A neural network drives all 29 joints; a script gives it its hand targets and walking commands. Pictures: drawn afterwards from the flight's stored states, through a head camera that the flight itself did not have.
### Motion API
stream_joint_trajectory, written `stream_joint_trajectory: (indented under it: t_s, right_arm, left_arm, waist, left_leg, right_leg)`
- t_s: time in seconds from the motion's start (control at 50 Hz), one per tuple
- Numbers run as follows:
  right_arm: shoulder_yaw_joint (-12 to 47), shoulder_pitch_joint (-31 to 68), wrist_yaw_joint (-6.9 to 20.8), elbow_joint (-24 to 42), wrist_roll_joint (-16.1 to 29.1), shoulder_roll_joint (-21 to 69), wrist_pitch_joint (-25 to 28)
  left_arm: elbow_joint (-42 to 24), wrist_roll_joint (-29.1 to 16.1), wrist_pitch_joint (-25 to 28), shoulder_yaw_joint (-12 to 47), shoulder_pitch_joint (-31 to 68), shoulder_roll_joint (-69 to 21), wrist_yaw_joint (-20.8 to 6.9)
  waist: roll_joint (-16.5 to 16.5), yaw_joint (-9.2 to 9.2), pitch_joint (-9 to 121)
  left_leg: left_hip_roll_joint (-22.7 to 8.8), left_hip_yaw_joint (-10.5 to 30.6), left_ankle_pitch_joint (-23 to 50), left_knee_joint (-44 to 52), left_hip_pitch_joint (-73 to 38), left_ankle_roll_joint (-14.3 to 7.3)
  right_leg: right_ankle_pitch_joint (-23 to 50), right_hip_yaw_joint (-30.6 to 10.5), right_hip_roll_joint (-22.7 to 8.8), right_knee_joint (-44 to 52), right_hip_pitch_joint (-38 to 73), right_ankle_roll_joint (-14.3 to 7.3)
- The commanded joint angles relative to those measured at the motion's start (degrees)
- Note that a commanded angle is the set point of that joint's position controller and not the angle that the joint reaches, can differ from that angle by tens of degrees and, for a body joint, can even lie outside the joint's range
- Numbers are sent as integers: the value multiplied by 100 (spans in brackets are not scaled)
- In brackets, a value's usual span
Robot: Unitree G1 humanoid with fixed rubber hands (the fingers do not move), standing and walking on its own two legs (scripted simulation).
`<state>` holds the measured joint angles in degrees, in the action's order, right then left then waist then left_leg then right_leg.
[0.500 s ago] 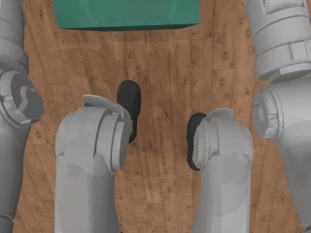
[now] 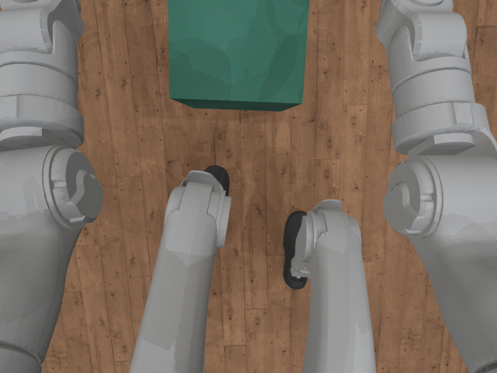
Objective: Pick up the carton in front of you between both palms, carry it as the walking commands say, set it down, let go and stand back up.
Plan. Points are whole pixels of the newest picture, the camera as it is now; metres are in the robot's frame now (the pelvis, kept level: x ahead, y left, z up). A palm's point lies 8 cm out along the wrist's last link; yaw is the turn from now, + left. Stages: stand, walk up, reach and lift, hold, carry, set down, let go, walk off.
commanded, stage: set down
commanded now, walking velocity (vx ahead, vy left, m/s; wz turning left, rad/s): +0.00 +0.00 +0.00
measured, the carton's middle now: (238, 52) +0.53 +0.13 -0.36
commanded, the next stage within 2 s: let go in 0.48 s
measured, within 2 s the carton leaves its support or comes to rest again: neither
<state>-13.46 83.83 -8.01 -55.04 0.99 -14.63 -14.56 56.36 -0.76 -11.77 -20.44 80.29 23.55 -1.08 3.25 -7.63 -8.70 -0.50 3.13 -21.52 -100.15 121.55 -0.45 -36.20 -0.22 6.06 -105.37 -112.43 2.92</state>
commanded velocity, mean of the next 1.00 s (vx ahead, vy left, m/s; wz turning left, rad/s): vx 0.00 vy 0.00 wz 0.00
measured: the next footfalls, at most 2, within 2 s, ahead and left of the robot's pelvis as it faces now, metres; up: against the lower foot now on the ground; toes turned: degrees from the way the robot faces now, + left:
none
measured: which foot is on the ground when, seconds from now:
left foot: down 0.00-1.00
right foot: down 0.00-1.00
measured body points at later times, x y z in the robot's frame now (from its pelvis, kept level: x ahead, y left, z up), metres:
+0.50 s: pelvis +0.03 +0.00 +0.13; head +0.35 +0.07 +0.45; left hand +0.52 +0.34 +0.03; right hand +0.61 -0.05 +0.03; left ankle +0.14 +0.12 -0.45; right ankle +0.08 -0.13 -0.45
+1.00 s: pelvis +0.08 +0.03 +0.24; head +0.29 +0.07 +0.64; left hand +0.38 +0.33 +0.13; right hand +0.47 -0.10 +0.13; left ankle +0.14 +0.12 -0.45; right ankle +0.08 -0.13 -0.45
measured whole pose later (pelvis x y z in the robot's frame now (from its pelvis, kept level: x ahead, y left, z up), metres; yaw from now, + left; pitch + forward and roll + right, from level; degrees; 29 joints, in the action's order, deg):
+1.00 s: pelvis +0.08 +0.03 +0.24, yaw +5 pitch +29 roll -2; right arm -11.0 26.6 -4.0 -34.3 -5.1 -5.4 -6.0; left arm 34.6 2.7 -5.1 -11.7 24.3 15.5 -7.4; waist 1.7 -4.5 0.5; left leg 1.5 0.9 -10.6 -43.2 61.6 -2.2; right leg -20.7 -3.9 1.5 -45.3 -53.8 2.8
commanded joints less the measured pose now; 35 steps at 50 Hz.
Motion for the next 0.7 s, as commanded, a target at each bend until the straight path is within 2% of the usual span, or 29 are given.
stream_joint_trajectory:
  t_s: [0.0, 0.06, 0.16, 0.28, 0.44, 0.5, 0.58, 0.68]
  right_arm:
    - [82, 1484, 3, 973, 42, -527, 52]
    - [154, 1355, -12, 1300, 93, -528, -45]
    - [107, 1021, -13, 1557, 61, -536, -167]
    - [-29, 590, 80, 1441, -51, -455, -103]
    - [-135, 203, 220, 1234, -194, -231, 83]
    - [-239, -40, 235, 1204, -348, -127, 134]
    - [-304, -826, 145, 1494, -635, 127, 134]
    - [-196, -2322, -2, 2313, -794, 465, 201]
  left_arm:
    - [-908, -6, 31, -108, 1230, 905, 28]
    - [-1232, -84, -77, -87, 1110, 931, 11]
    - [-1524, -168, -232, -11, 892, 853, -76]
    - [-1432, -44, -194, -65, 547, 685, -179]
    - [-1208, 266, 41, -337, 160, 528, -321]
    - [-1158, 428, 115, -387, -24, 437, -395]
    - [-1358, 706, 142, -358, -712, 391, -520]
    - [-2001, 872, 196, -33, -2053, 343, -662]
  waist:
    - [-210, -432, 7021]
    - [-160, -422, 7435]
    - [-263, -287, 7633]
    - [-337, -182, 7318]
    - [-129, -206, 6699]
    - [-94, -140, 6580]
    - [-150, -97, 6901]
    - [-365, -68, 6954]
  left_leg:
    - [251, -552, 1993, 785, -6423, 229]
    - [280, -533, 2367, 1040, -6895, 219]
    - [314, -479, 2862, 1504, -7582, 219]
    - [326, -464, 3093, 2154, -7878, 209]
    - [299, -507, 3059, 3141, -7774, 148]
    - [289, -507, 3034, 3459, -7886, 128]
    - [294, -497, 3390, 3823, -8671, 49]
    - [265, -375, 4043, 4302, -10028, -48]
  right_leg:
    - [589, 710, 296, 1476, 833, 61]
    - [751, 719, 313, 1760, 1094, 51]
    - [965, 677, 303, 2312, 1314, 18]
    - [1207, 542, 241, 3053, 1664, 15]
    - [1646, 340, 129, 4041, 2689, 82]
    - [1827, 305, 105, 4375, 3064, 121]
    - [2183, 284, 118, 4838, 3715, 149]
    - [2496, 302, 142, 5436, 4158, 148]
